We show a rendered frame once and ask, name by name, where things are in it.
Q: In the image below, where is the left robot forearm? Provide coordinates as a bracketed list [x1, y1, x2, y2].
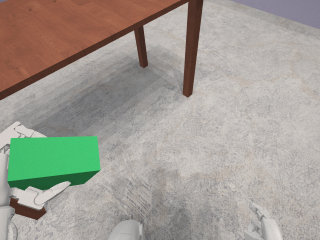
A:
[0, 206, 18, 240]

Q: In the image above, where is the table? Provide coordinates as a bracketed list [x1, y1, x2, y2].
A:
[0, 0, 204, 220]

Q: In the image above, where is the left robot thigh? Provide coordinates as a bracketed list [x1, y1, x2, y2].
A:
[107, 220, 144, 240]

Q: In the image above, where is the sponge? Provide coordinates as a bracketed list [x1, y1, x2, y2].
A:
[7, 136, 101, 191]

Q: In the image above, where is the robot right hand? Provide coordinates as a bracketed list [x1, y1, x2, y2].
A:
[244, 202, 283, 240]

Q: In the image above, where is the robot left hand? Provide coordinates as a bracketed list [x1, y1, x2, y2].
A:
[0, 121, 71, 211]

